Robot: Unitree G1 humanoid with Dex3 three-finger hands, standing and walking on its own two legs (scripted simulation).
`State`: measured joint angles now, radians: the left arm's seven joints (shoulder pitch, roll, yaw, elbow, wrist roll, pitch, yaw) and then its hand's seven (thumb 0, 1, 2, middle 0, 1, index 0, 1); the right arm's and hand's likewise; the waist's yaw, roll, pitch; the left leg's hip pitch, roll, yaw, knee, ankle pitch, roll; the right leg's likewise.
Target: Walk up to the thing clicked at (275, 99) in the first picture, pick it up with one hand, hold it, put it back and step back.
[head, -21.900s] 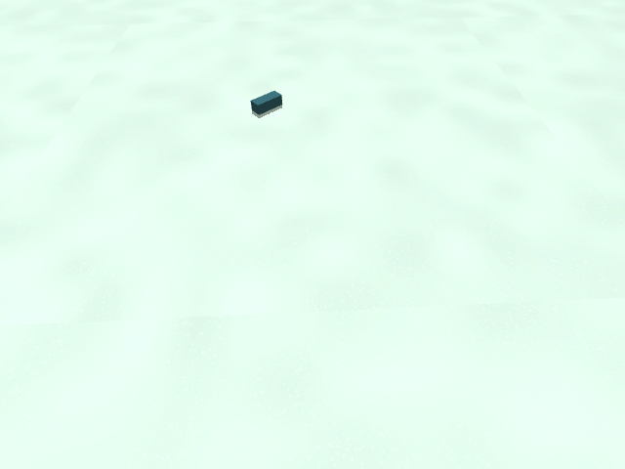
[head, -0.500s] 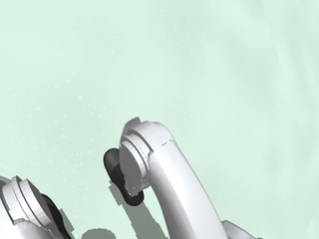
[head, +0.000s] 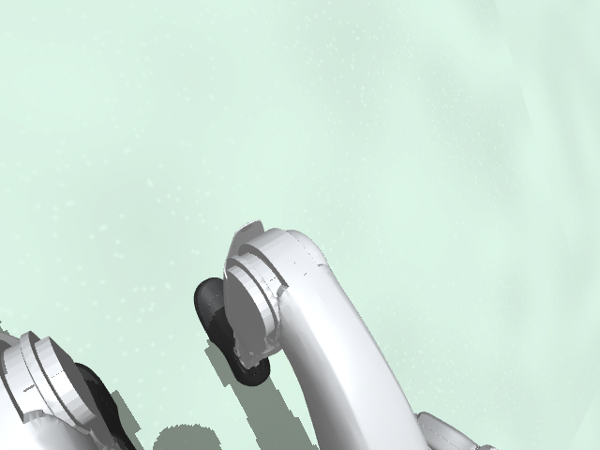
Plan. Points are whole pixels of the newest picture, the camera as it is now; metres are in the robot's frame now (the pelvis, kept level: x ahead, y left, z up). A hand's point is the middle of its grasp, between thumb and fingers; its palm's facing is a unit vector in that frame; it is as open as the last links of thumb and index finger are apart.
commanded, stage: close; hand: left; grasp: from above
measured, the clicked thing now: out of the picture +0.44 +0.34 -0.30
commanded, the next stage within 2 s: settle in 0.92 s
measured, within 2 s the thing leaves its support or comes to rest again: leaves its support in 1.34 s
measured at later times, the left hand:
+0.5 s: hand out of the picture +0.44 +0.34 -0.27, palm faces -0.24 -0.38 -0.89, open 10.0 cm
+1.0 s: hand out of the picture +0.44 +0.34 -0.27, palm faces -0.24 -0.38 -0.89, open 10.0 cm
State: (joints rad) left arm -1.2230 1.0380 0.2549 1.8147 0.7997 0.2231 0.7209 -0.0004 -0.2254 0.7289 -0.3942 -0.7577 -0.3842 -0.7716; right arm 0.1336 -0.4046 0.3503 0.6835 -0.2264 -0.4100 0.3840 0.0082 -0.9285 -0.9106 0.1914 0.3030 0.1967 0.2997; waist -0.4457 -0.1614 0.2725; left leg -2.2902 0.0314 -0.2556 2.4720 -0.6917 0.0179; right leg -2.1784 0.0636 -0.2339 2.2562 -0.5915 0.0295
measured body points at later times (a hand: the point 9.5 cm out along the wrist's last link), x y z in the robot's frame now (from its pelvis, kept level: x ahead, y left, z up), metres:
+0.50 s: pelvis +0.00 +0.00 +0.00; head +0.30 +0.12 +0.31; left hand +0.45 +0.35 -0.22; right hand +0.01 -0.24 -0.04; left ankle +0.07 +0.12 -0.30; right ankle +0.13 -0.11 -0.29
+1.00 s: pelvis +0.00 +0.00 +0.00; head +0.30 +0.12 +0.31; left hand +0.45 +0.36 -0.21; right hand +0.02 -0.24 -0.04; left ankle +0.07 +0.12 -0.30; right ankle +0.13 -0.11 -0.29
